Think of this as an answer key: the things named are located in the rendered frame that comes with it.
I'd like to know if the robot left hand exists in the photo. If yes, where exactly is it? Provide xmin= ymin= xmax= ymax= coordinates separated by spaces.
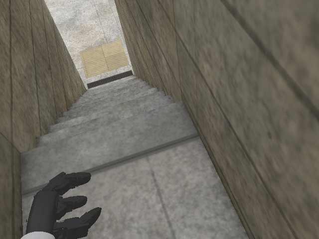
xmin=26 ymin=171 xmax=102 ymax=239

